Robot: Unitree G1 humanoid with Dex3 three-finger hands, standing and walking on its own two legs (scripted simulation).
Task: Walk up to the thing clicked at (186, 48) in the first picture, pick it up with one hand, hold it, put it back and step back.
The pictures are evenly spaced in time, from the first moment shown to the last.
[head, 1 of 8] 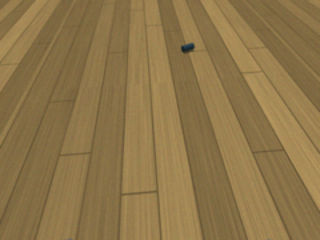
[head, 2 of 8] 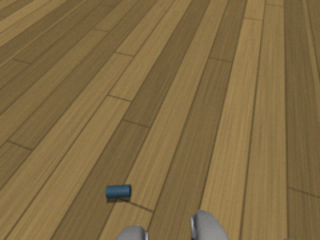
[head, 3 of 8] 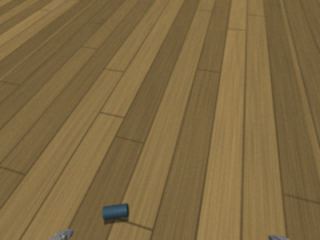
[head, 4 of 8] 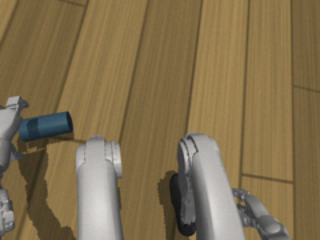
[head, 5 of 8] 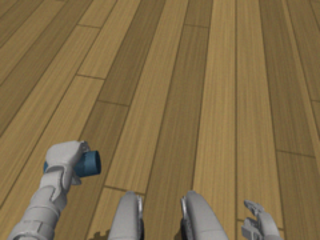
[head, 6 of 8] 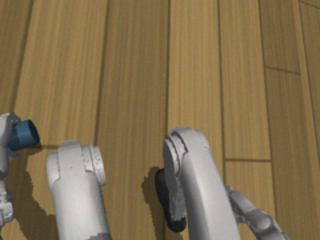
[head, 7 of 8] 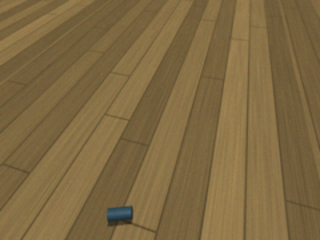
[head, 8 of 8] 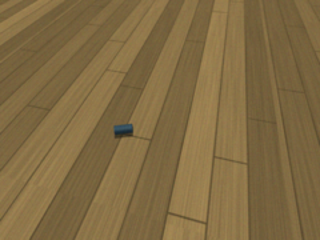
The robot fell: no
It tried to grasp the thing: yes
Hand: left
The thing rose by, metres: 0.67
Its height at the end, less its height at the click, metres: +0.00
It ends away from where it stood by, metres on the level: 0.01
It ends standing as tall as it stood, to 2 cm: yes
